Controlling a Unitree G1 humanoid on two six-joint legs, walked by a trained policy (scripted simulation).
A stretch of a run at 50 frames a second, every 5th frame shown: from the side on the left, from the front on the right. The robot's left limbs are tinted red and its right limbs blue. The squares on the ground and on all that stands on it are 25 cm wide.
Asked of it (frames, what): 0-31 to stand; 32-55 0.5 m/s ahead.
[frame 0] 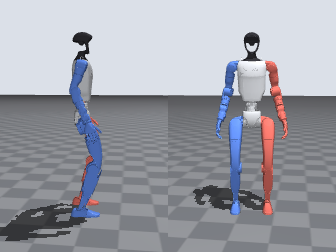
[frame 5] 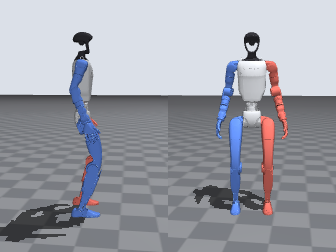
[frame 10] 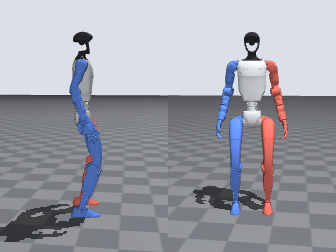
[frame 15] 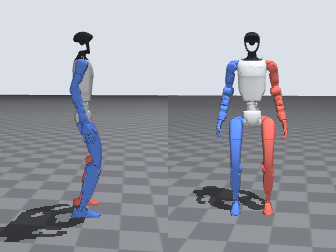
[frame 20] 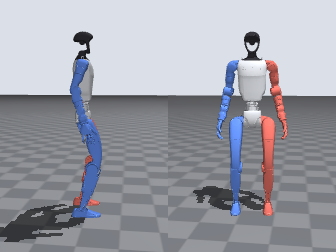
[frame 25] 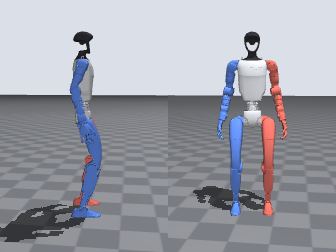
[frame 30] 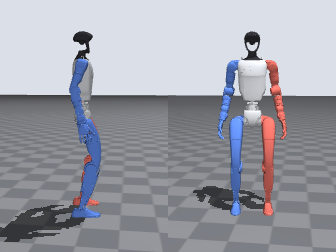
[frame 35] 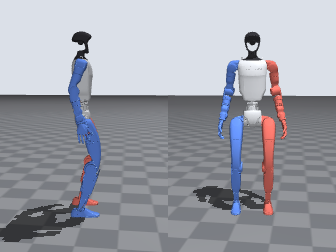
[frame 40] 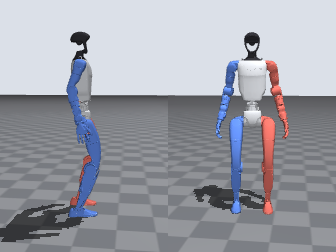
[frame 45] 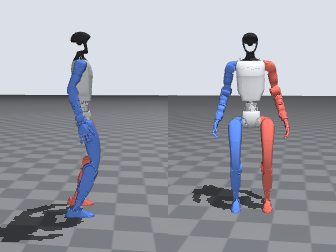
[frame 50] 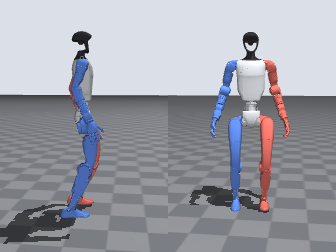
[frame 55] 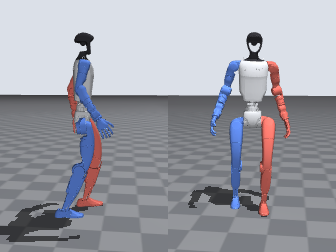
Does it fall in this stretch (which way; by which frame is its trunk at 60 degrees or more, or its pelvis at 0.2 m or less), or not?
no
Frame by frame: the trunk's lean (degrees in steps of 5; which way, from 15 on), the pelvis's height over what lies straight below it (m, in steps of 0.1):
0: 0, 0.8
5: 0, 0.8
10: 0, 0.8
15: 0, 0.8
20: 0, 0.8
25: 0, 0.8
30: 0, 0.8
35: 0, 0.8
40: 0, 0.8
45: 5, 0.8
50: 0, 0.8
55: 0, 0.8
